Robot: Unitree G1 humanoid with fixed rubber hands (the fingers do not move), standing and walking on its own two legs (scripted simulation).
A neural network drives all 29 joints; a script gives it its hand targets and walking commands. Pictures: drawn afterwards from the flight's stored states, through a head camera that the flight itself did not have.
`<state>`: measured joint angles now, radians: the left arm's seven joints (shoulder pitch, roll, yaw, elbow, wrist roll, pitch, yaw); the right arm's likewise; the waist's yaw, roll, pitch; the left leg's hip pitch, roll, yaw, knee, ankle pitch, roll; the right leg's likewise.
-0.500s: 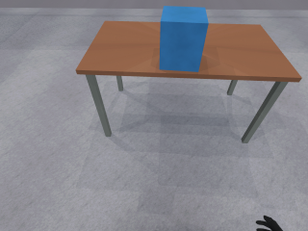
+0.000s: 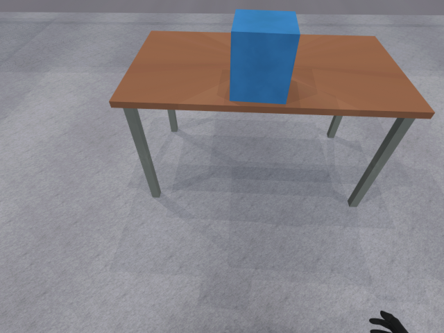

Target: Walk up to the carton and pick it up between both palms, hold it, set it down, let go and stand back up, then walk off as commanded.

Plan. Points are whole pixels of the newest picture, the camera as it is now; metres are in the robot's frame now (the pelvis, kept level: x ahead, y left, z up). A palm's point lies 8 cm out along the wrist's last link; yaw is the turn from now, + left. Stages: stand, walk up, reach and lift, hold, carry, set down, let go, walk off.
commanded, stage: stand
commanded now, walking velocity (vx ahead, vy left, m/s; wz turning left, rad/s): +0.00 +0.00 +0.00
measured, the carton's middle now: (261, 57) +1.01 -0.08 +0.02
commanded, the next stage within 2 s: none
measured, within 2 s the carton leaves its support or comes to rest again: neither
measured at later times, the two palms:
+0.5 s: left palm out of the picture +0.06 +0.32 -0.11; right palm out of the picture +0.13 -0.29 -0.09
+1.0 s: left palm out of the picture +0.06 +0.32 -0.11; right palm out of the picture +0.13 -0.30 -0.09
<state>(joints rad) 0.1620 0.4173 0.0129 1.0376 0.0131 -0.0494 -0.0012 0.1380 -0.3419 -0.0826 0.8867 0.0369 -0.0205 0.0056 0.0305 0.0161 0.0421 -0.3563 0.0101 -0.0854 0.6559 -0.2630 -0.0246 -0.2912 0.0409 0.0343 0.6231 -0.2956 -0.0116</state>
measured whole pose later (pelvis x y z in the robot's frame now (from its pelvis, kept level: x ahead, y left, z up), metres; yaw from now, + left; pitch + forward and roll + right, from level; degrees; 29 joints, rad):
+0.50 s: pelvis +0.00 +0.00 +0.00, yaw +0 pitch -2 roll -1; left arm 0.16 0.42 0.01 1.04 0.01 -0.04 0.00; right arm 0.14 -0.34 -0.08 0.89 0.04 -0.02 0.00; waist 0.03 0.02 0.04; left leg -0.36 0.01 -0.09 0.65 -0.26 -0.02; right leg -0.29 0.04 0.03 0.62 -0.29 -0.01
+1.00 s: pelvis +0.00 +0.00 +0.00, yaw +0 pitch -2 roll -1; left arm 0.16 0.42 0.01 1.05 0.01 -0.04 0.00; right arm 0.14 -0.34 -0.08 0.89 0.04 -0.02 0.00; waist 0.03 0.02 0.04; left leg -0.36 0.01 -0.09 0.65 -0.26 -0.02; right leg -0.29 0.04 0.03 0.62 -0.29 -0.01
